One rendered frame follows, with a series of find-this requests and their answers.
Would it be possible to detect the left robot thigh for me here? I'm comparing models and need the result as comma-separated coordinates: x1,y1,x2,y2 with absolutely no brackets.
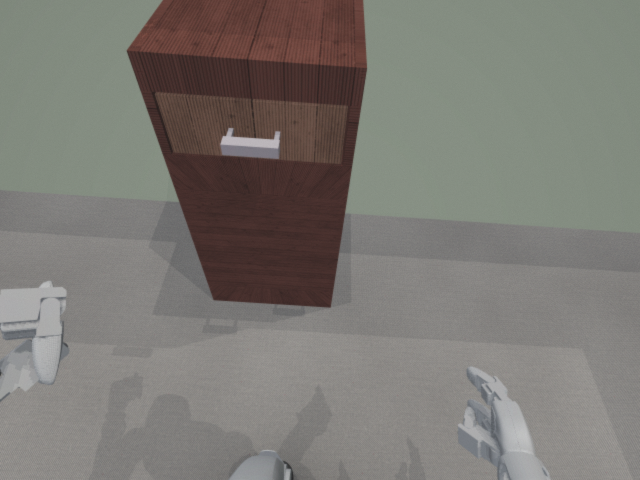
229,455,291,480

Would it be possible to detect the left robot hand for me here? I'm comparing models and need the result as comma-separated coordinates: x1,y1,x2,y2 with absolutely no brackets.
0,281,69,402

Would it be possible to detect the drawer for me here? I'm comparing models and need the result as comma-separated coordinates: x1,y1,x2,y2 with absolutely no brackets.
155,92,348,164

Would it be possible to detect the right robot forearm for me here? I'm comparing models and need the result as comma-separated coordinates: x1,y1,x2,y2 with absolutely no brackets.
497,452,551,480

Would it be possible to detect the cabinet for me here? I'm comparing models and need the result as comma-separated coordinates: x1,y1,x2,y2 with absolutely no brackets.
127,0,367,308

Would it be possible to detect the right robot hand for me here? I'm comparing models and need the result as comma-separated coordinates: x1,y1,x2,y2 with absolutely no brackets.
458,366,536,468

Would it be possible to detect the handle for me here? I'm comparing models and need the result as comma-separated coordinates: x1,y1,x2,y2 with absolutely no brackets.
220,128,281,159

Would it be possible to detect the robot left shin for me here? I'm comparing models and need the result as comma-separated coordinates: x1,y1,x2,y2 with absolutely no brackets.
259,450,284,463

